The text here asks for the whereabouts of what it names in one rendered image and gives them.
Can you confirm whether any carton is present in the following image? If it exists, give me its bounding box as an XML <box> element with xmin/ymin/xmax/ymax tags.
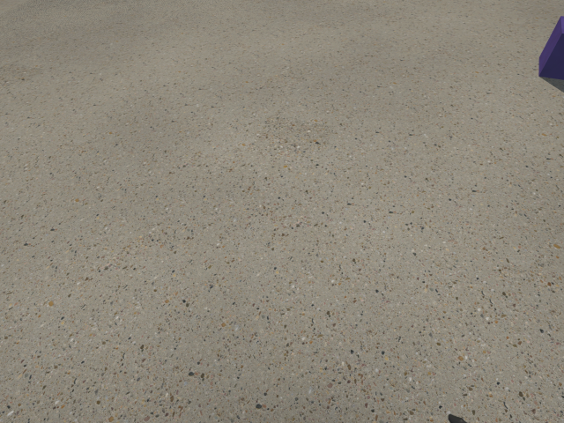
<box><xmin>538</xmin><ymin>16</ymin><xmax>564</xmax><ymax>80</ymax></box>

